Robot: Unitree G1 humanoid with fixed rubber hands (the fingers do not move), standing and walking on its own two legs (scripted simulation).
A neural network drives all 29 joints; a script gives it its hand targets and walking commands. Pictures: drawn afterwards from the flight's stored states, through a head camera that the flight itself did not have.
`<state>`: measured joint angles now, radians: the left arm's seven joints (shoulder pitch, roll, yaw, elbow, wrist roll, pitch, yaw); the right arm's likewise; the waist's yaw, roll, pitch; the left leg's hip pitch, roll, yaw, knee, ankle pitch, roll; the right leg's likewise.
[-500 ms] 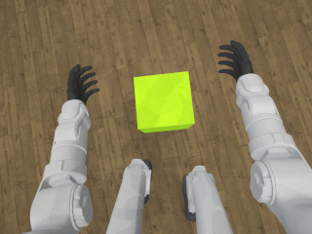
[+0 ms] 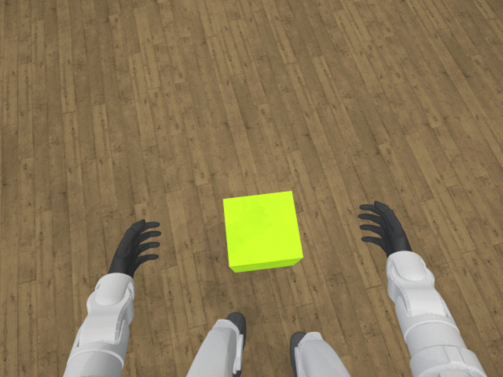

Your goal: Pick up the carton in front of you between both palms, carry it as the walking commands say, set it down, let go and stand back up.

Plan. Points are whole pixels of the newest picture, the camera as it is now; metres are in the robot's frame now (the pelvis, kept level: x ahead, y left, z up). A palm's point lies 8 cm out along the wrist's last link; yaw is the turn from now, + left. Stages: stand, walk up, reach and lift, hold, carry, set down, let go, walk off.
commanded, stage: let go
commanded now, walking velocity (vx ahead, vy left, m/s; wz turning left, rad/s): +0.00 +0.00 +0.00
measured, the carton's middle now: (261, 235) +0.43 +0.01 -0.60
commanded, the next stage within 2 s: stand in 0.84 s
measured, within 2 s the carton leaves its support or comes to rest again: neither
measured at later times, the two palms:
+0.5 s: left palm (98, 349) +0.18 +0.22 -0.01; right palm (482, 350) +0.19 -0.25 -0.01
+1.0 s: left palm (76, 334) +0.19 +0.25 -0.01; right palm (495, 353) +0.18 -0.28 -0.03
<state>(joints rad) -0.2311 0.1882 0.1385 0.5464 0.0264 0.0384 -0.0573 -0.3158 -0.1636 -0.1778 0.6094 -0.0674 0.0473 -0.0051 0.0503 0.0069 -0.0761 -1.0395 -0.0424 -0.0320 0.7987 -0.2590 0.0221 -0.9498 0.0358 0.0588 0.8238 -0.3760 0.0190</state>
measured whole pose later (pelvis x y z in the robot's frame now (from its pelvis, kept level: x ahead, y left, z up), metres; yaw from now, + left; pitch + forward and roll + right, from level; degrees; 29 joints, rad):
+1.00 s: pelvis +0.04 -0.02 +0.04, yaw +1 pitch -2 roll +0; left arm 0.20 0.30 0.06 0.48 0.04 0.11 0.02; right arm 0.21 -0.27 -0.04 0.61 -0.04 0.05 0.00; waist 0.00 0.00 0.03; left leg -0.24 -0.02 -0.05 0.57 -0.29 0.00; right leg -0.13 0.05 0.05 0.53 -0.37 -0.02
